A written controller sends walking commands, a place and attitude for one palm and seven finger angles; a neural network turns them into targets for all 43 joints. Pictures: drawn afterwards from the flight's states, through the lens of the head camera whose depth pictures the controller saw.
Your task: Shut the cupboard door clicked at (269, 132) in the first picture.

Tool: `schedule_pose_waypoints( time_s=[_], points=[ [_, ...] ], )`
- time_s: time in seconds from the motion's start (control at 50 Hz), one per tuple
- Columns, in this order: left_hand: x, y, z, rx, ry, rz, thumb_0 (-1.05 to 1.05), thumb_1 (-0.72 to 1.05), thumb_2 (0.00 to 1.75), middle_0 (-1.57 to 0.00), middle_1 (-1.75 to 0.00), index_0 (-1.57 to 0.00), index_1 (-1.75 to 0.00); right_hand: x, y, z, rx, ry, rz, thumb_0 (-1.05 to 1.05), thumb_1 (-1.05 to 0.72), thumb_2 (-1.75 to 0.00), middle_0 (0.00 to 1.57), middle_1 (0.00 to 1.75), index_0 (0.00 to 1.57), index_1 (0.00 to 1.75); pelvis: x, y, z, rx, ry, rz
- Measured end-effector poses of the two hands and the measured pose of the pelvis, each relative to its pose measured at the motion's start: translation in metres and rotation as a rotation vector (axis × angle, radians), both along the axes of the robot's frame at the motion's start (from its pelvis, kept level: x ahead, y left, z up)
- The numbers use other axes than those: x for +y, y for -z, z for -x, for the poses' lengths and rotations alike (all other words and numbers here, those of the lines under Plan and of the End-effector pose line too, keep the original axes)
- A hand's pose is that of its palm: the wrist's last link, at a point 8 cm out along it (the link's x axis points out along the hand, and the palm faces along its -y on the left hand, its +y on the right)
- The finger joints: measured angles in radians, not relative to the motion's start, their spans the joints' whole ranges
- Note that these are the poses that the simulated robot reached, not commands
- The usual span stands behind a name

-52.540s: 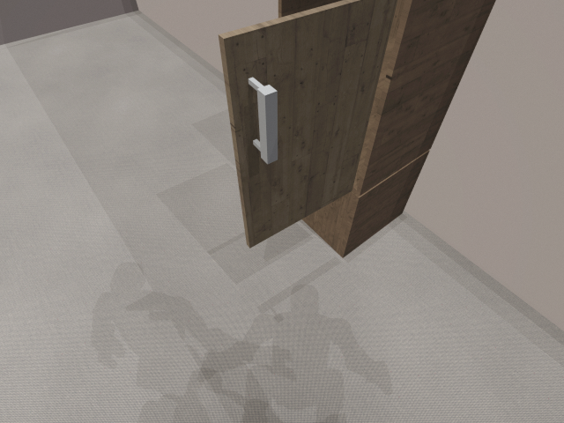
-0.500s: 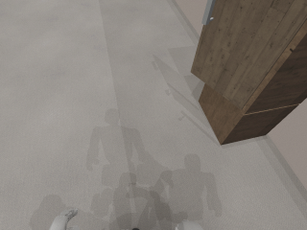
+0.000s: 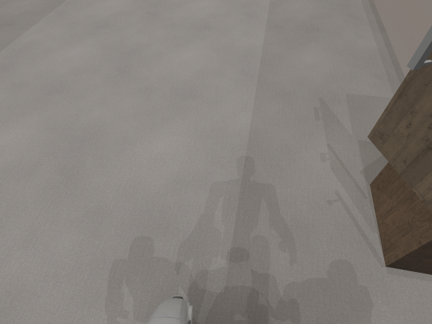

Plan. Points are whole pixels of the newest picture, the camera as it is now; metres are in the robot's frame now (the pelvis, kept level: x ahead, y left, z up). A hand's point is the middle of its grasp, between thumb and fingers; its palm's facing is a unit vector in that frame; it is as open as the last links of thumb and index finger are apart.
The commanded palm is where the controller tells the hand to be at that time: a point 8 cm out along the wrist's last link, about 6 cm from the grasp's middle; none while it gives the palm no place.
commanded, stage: walk to a spot facing it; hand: left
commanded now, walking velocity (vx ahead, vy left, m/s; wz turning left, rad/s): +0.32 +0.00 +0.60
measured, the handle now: out of the picture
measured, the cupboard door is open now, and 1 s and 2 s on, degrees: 26 26 26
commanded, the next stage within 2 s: turn to face it in 0.88 s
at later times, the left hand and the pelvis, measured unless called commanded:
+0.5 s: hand (110, 272) +0.23 +0.27 -0.16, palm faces +0.21 -0.96 -0.21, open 7.4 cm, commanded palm none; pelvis +0.17 +0.06 -0.01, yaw +10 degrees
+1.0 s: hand (132, 250) +0.30 +0.24 -0.18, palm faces +0.43 -0.88 -0.19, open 7.3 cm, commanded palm none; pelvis +0.37 +0.08 -0.01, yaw +24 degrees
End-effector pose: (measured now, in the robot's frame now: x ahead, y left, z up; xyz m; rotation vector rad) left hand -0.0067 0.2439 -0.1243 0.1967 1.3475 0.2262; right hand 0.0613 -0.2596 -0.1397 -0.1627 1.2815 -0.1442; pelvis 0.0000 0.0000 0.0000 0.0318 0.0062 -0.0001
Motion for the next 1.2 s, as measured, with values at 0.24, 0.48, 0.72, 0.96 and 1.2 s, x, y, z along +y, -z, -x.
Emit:
schedule_pose_waypoints(
  time_s=[0.24, 0.48, 0.72, 0.96, 1.2],
  points=[
    [0.039, 0.041, 0.029, 0.2, -0.203, 0.08, 0.01, 0.9, 0.9, -0.2, -0.3, -0.2, -0.3, 0.086, -0.009, -0.193, -0.303, -0.259, 0.035, 0.0, -0.91, -0.9, 0.2, 0.3, 0.2, 0.3, 0.051, 0.029, -0.071, -0.025, -0.113, 0.012],
    [0.072, 0.003, -0.204, -0.238, -0.113, 0.032, 0.01, 0.91, 0.9, -0.2, -0.3, -0.2, -0.3, 0.096, 0.003, -0.154, -0.008, -0.158, -0.006, 0.0, -0.91, -0.9, 0.2, 0.3, 0.21, 0.3, 0.06, 0.005, -0.157, -0.03, -0.181, 0.005],
    [0.04, 0.005, -0.327, -0.272, -0.119, 0.011, 0.0, 0.9, 0.9, -0.2, -0.3, -0.2, -0.3, 0.065, 0.02, -0.197, 0.245, -0.108, -0.025, 0.0, -0.91, -0.9, 0.2, 0.3, 0.2, 0.3, 0.037, 0.013, -0.274, -0.018, -0.238, 0.007],
    [0.037, 0.021, -0.283, -0.028, -0.378, 0.064, 0.0, 0.93, 0.9, -0.2, -0.3, -0.2, -0.3, 0.114, -0.002, -0.425, 0.022, -0.36, 0.013, 0.0, -0.91, -0.9, 0.2, 0.3, 0.2, 0.29, 0.064, 0.003, -0.358, -0.008, -0.4, 0.04],
    [0.085, 0.051, -0.3, 0.077, -0.457, 0.119, 0.01, 0.91, 0.9, -0.2, -0.3, -0.2, -0.3, 0.236, -0.011, -0.566, -0.25, -0.527, 0.016, 0.0, -0.91, -0.9, 0.2, 0.3, 0.2, 0.3, 0.132, 0.022, -0.409, -0.031, -0.382, 0.05]
  ],
)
